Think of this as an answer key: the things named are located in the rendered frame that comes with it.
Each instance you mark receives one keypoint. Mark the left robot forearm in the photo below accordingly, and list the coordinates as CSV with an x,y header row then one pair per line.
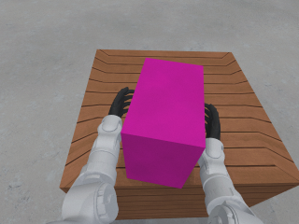
x,y
104,155

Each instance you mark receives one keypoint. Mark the robot right hand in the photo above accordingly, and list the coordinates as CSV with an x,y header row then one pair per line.
x,y
213,126

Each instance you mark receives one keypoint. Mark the robot left hand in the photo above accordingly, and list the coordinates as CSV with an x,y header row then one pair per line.
x,y
118,105

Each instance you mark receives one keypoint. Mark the robot left upper arm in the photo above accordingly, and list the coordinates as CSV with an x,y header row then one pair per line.
x,y
92,203

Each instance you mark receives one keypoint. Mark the carton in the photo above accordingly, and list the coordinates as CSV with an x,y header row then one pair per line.
x,y
164,132

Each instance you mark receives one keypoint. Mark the right robot forearm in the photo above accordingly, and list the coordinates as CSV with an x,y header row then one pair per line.
x,y
216,182

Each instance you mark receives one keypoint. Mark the robot right upper arm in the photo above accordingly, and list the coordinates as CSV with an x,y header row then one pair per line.
x,y
226,214

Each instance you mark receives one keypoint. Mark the pedestal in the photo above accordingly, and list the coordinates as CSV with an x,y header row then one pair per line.
x,y
255,157

